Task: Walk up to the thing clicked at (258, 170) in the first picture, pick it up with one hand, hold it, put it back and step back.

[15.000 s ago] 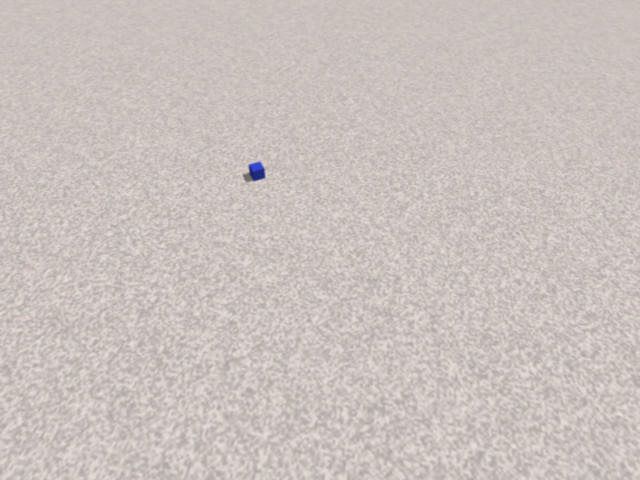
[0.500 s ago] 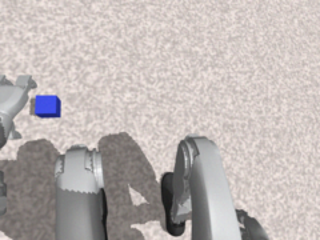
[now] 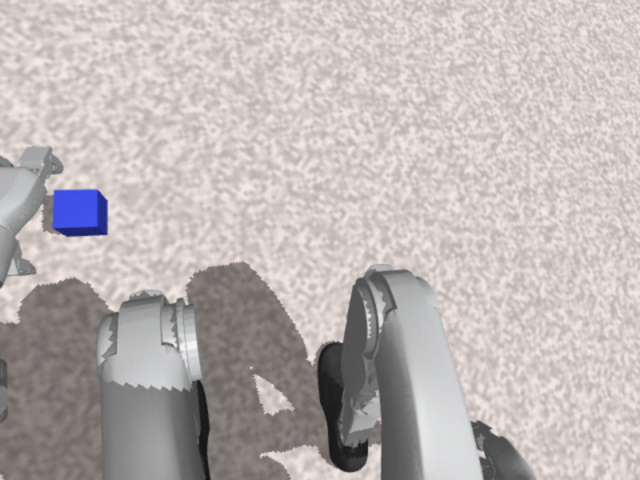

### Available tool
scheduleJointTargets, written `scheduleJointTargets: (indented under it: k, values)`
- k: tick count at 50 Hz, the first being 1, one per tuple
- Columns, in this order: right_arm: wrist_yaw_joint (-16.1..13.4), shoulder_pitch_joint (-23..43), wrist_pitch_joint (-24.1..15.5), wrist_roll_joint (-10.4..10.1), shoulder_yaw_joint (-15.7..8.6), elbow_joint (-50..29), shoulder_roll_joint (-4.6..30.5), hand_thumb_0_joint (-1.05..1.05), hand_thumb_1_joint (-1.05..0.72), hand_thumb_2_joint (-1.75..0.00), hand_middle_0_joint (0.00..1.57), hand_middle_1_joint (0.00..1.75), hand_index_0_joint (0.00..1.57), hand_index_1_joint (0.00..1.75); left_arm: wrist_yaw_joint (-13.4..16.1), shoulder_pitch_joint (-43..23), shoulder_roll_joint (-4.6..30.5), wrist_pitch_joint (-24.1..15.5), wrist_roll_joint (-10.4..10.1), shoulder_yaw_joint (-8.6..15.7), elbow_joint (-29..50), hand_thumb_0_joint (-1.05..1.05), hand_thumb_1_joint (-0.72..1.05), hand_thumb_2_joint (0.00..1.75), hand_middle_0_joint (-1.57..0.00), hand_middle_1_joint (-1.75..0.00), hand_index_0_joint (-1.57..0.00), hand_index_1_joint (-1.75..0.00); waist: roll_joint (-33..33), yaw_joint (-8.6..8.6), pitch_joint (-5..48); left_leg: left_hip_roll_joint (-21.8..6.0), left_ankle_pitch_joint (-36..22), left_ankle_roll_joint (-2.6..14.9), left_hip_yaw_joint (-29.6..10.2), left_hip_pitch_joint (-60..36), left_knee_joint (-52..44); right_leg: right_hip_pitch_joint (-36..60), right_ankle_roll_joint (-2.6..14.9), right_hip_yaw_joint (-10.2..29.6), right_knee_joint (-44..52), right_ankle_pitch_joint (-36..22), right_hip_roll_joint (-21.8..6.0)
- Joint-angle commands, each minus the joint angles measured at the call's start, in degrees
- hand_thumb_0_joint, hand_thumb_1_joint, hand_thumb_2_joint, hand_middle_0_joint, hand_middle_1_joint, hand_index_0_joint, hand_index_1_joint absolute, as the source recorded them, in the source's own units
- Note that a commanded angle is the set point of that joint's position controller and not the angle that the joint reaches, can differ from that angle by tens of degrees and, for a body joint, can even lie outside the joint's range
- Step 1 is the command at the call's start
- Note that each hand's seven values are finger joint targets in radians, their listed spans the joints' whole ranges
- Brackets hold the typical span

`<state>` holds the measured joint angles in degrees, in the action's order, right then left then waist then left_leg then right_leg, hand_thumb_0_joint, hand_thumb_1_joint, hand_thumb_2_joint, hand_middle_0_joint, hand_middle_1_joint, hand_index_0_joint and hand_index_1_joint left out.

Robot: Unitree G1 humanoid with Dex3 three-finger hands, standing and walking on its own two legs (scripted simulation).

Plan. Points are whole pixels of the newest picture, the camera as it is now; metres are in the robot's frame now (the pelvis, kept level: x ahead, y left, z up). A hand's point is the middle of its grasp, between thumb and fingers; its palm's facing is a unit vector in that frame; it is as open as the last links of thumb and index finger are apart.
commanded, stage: approach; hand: left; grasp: from above
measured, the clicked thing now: (81, 213) +0.46 +0.29 -0.29
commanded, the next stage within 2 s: close in in 0.72 s
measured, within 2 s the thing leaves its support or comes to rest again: neither
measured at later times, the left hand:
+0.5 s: hand (79, 180) +0.48 +0.26 -0.18, palm faces -0.42 -0.03 -0.90, open 13.9 cm
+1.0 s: hand (40, 209) +0.44 +0.30 -0.18, palm faces -0.47 -0.05 -0.88, open 13.5 cm
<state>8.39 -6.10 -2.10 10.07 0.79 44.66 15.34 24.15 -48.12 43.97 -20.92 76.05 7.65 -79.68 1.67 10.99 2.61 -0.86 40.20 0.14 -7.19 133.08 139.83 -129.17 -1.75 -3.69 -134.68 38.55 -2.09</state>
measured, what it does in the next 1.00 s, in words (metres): stands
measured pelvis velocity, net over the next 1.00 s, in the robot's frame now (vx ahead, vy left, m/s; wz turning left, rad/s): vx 0.00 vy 0.00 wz -0.02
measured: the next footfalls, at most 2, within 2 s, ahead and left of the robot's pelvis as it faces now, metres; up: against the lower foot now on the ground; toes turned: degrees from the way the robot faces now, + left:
none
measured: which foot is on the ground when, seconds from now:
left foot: down 0.00-1.00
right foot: down 0.00-1.00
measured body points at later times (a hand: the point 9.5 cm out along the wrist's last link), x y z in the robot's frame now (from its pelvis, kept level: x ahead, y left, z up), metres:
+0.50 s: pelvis +0.00 +0.00 -0.01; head +0.25 +0.07 +0.37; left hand +0.50 +0.26 -0.13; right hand +0.04 -0.28 -0.10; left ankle +0.07 +0.12 -0.29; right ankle +0.10 -0.13 -0.29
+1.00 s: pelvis +0.00 +0.00 +0.00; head +0.23 +0.09 +0.37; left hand +0.46 +0.30 -0.13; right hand +0.08 -0.28 -0.10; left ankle +0.07 +0.12 -0.29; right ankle +0.10 -0.13 -0.29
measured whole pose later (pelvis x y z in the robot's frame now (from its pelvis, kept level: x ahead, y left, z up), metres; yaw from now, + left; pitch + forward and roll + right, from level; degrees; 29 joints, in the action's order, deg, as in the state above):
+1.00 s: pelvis +0.00 +0.00 +0.00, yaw -1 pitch +32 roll -9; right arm 8.4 -5.3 -2.9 9.8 3.6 43.4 16.2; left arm 24.1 -54.7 45.6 -21.8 76.8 2.2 -85.3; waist 2.8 13.1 1.9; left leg -0.6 39.8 0.4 -8.2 133.6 141.0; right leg -128.8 -2.1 -4.5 -134.8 37.9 -1.8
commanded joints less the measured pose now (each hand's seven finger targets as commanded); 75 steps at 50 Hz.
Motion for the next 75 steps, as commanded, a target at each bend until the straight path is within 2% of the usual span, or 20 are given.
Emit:
scheduleJointTargets:
  k: [1, 4, 13, 18, 22, 24, 30, 36, 38, 40, 44, 52, 57, 59, 61, 63, 64, 67, 72, 75]
  values:
    - [-0.8, -10.5, 0.0, 0.0, -4.3, -0.5, 14.4, 0.0, -0.9, -0.9, 0.2, 0.3, 0.2, 0.3, 2.7, -15.9, 15.2, 0.0, -0.6, 2.3, 6.7, 0.0, -0.47, 0.93, -0.13, -0.91, -0.14, -0.9, -16.1, -0.24, 37.2, 2.0, -9.9, 1.53, 4.7, -30.1, -15.2, 15.0, 3.53, -4.6, 12.6, -9.5, 2.8]
    - [-0.7, -10.3, -0.2, 0.3, -4.0, -0.6, 14.5, 0.0, -0.9, -0.89, 0.2, 0.3, 0.2, 0.3, 3.4, -16.7, 16.2, -0.1, -0.3, 2.9, 6.7, 0.0, -0.48, 0.94, -0.1, -0.94, -0.12, -0.92, -17.5, 0.01, 36.9, 2.0, -9.7, 1.56, 4.8, -29.9, -15.2, 15.1, 3.33, -4.6, 12.4, -9.4, 2.7]
    - [-0.8, -13.1, -1.5, 0.7, -2.6, 0.6, 15.0, 0.0, -0.9, -0.89, 0.2, 0.3, 0.2, 0.3, 4.5, -27.9, 8.9, 1.7, 0.2, -4.2, 3.3, 0.0, -0.51, 0.97, -0.08, -1.0, -0.1, -0.97, -18.6, 6.14, 36.3, 1.6, -9.8, 1.42, 3.9, -31.0, -14.1, 12.9, 3.06, -5.7, 12.3, -10.5, 2.9]
    - [-0.7, -12.9, -2.0, 1.0, -1.2, -0.2, 15.6, 0.0, -0.9, -0.89, 0.2, 0.3, 0.2, 0.3, 5.6, -27.3, 11.8, 5.6, 1.4, -2.9, -3.2, 0.0, -0.49, 0.96, -0.08, -1.01, -0.11, -0.98, -19.5, 5.75, 35.3, 1.6, -9.6, 1.23, 4.0, -30.5, -14.6, 12.6, 3.37, -6.1, 11.7, -10.9, 3.0]
    - [-0.3, -12.7, -2.2, 0.9, -0.5, -1.8, 15.6, 0.0, -0.9, -0.89, 0.2, 0.3, 0.2, 0.3, 5.2, -22.9, 15.2, 8.8, 0.9, 0.1, -3.2, 0.0, -0.47, 0.92, -0.08, -1.04, -0.13, -0.99, -20.4, 3.87, 36.9, 1.8, -11.9, 1.51, 5.2, -29.3, -14.6, 16.8, 3.57, -5.5, 11.7, -13.5, 3.0]
    - [-0.2, -12.1, -1.9, 0.1, -0.5, -2.8, 15.6, 0.0, -0.9, -0.89, 0.2, 0.3, 0.2, 0.3, 4.5, -20.1, 16.3, 9.8, -0.6, 1.1, -1.8, 0.0, -0.46, 0.91, -0.07, -1.05, -0.13, -0.99, -19.8, 2.07, 38.2, 1.9, -12.3, 1.6, 5.6, -28.5, -15.3, 18.8, 3.77, -5.0, 11.8, -13.9, 3.0]
    - [-0.1, -12.3, -0.7, -1.2, -1.1, -3.7, 15.3, 0.0, -0.9, -0.89, 0.2, 0.3, 0.2, 0.3, 0.6, -13.4, 19.6, 9.3, -4.0, 4.4, 4.7, 0.0, -0.45, 0.89, -0.08, -1.04, -0.14, -0.98, -15.4, 0.17, 41.1, 1.8, -13.9, 2.52, 6.5, -24.8, -13.5, 26.2, 2.78, -3.5, 12.8, -16.3, 3.1]
    - [-0.4, -14.0, -0.4, -0.7, -2.5, -2.8, 15.3, 0.0, -0.9, -0.89, 0.2, 0.3, 0.2, 0.3, -2.9, -18.4, 17.2, 2.9, -5.6, 2.4, 11.1, 0.0, -0.47, 0.93, -0.12, -0.98, -0.15, -0.95, -14.0, 2.8, 37.9, 1.8, -9.5, 2.13, 5.2, -24.0, -12.8, 22.7, 3.09, -3.8, 14.4, -11.0, 3.0]
    - [-0.3, -14.6, -0.5, -0.5, -2.8, -1.9, 14.9, 0.0, -0.9, -0.89, 0.2, 0.3, 0.2, 0.3, -3.2, -19.7, 12.8, 0.7, -5.6, -0.9, 11.8, 0.0, -0.45, 0.91, -0.13, -0.95, -0.16, -0.92, -15.6, 4.12, 36.3, 1.6, -7.8, 1.59, 4.5, -25.8, -12.9, 19.1, 3.49, -4.2, 14.7, -8.8, 3.2]
    - [-0.6, -14.4, -0.4, -1.0, -3.1, -1.5, 14.9, 0.0, -0.9, -0.89, 0.2, 0.3, 0.2, 0.3, -2.6, -22.8, 12.5, -1.2, -5.1, -2.1, 13.8, 0.0, -0.4, 0.87, -0.16, -0.93, -0.19, -0.9, -16.0, 3.98, 36.3, 1.5, -6.1, 1.42, 4.3, -26.5, -13.2, 17.7, 3.59, -4.2, 15.4, -7.0, 3.3]
    - [-0.9, -14.1, -0.5, -0.6, -2.8, -0.1, 15.2, 0.0, -0.9, -0.9, 0.2, 0.3, 0.2, 0.3, -0.3, -23.7, 9.8, -1.8, -2.5, -4.6, 6.0, 0.0, -0.41, 0.92, -0.19, -0.89, -0.2, -0.88, -16.5, 4.99, 33.2, 1.3, -7.0, 0.8, 3.5, -29.4, -13.7, 13.3, 3.55, -5.7, 13.9, -7.5, 3.3]
    - [-0.3, -10.9, -1.2, 0.9, -0.6, -1.0, 16.3, 0.0, -0.9, -0.89, 0.2, 0.3, 0.2, 0.3, 6.6, -23.6, 15.2, 1.1, 3.7, -1.1, -3.8, 0.0, -0.48, 0.93, -0.09, -0.95, -0.12, -0.92, -21.2, 4.65, 32.6, 1.5, -11.6, 0.53, 2.9, -32.2, -14.8, 11.3, 3.07, -7.4, 9.7, -12.0, 3.2]
    - [0.7, -10.4, -2.7, 2.3, 0.1, -2.1, 16.6, 0.0, -0.9, -0.9, 0.2, 0.3, 0.2, 0.3, 9.0, -25.7, 19.1, 3.5, 4.5, 1.8, -4.9, 0.0, -0.48, 0.94, -0.07, -0.98, -0.1, -0.96, -21.0, 6.23, 32.4, 1.5, -9.9, 1.24, 4.2, -28.8, -12.7, 13.0, 3.01, -6.7, 9.9, -11.4, 3.4]
    - [0.7, -10.2, -3.0, 2.6, 0.3, -2.0, 16.6, 0.0, -0.9, -0.9, 0.2, 0.3, 0.2, 0.3, 9.6, -24.0, 18.5, 4.3, 3.3, 2.5, -6.8, 0.0, -0.49, 0.95, -0.07, -0.98, -0.09, -0.96, -20.4, 6.05, 32.8, 1.7, -9.0, 1.42, 4.2, -27.3, -12.6, 13.7, 2.95, -6.7, 10.1, -10.7, 3.6]
    - [0.9, -9.4, -3.7, 2.7, 0.9, -2.3, 16.2, 0.0, -0.9, -0.9, 0.2, 0.3, 0.2, 0.3, 8.8, -24.3, 15.3, 4.9, 2.4, -0.6, -8.8, 0.0, -0.49, 0.95, -0.06, -0.99, -0.08, -0.97, -19.2, 6.96, 31.5, 1.6, -7.2, 1.61, 4.2, -25.2, -11.8, 13.4, 3.23, -6.2, 10.7, -9.5, 3.8]
    - [0.9, -10.3, -4.3, 3.2, 1.3, -2.5, 17.0, 0.0, -0.9, -0.9, 0.2, 0.3, 0.2, 0.3, 8.1, -25.3, 18.1, 5.2, 2.1, 0.8, -7.5, 0.0, -0.48, 0.92, -0.05, -1.02, -0.09, -0.98, -18.4, 7.65, 32.5, 1.7, -8.8, 1.84, 4.3, -25.1, -10.1, 15.0, 2.82, -6.3, 10.0, -11.4, 3.6]
    - [0.8, -10.7, -4.4, 3.1, 1.1, -2.0, 17.2, 0.0, -0.9, -0.9, 0.2, 0.3, 0.2, 0.3, 8.1, -22.7, 19.8, 5.2, 1.4, 2.1, -7.3, 0.0, -0.49, 0.93, -0.06, -1.01, -0.09, -0.98, -19.3, 6.02, 33.8, 1.7, -9.8, 1.71, 4.1, -25.5, -10.4, 16.3, 2.78, -6.2, 9.9, -12.0, 3.7]
    - [1.2, -12.2, -4.4, 3.8, 1.8, -1.6, 17.3, 0.0, -0.9, -0.9, 0.2, 0.3, 0.2, 0.3, 7.4, -21.2, 21.7, 4.5, 0.7, 3.8, -8.2, 0.0, -0.48, 0.93, -0.06, -1.0, -0.09, -0.97, -18.0, 7.05, 33.5, 1.3, -10.8, 1.73, 3.8, -23.8, -9.3, 18.8, 2.73, -6.4, 9.4, -13.2, 3.9]
    - [1.9, -12.6, -4.8, 5.0, 2.9, -2.0, 18.0, 0.0, -0.9, -0.9, 0.2, 0.3, 0.2, 0.3, 6.7, -22.1, 22.1, 1.7, 0.7, 3.0, -6.6, 0.0, -0.44, 0.9, -0.07, -1.0, -0.11, -0.96, -20.2, 8.3, 32.7, 1.0, -11.3, 1.28, 3.4, -25.6, -8.1, 19.1, 2.67, -6.9, 8.6, -13.9, 4.3]
    - [2.1, -12.2, -4.6, 5.6, 3.7, -1.8, 18.1, 0.0, -0.9, -0.9, 0.2, 0.3, 0.2, 0.3, 8.3, -19.7, 24.3, 0.2, 0.8, 4.8, -7.0, 0.0, -0.45, 0.91, -0.08, -0.96, -0.11, -0.93, -20.2, 7.38, 32.4, 0.8, -11.7, 1.06, 2.9, -25.2, -8.0, 19.9, 2.78, -7.8, 8.5, -14.0, 4.5]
